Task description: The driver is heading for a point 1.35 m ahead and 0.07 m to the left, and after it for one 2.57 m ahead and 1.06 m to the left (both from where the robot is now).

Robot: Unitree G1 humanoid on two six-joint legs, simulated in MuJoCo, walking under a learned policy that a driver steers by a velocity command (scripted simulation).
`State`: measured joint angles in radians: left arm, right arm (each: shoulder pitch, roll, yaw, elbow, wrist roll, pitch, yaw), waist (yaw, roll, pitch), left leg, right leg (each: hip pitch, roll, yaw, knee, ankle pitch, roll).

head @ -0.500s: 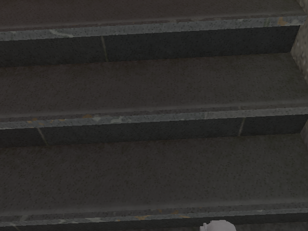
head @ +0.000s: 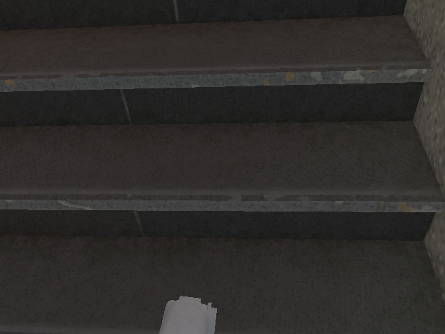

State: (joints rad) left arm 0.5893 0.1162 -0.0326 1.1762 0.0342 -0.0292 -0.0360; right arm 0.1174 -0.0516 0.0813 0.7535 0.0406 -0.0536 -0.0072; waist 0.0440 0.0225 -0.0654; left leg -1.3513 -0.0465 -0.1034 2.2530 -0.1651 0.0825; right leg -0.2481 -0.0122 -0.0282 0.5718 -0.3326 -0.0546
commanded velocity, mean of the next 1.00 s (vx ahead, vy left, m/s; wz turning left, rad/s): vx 0.50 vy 0.00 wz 0.00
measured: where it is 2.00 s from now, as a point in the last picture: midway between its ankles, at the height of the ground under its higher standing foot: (190, 54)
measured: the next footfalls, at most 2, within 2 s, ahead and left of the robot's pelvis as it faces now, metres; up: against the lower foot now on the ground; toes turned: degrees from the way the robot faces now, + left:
left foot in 0.22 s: +0.27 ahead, +0.08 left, +0.17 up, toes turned +5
right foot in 0.68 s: +0.53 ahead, -0.13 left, +0.34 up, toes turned -6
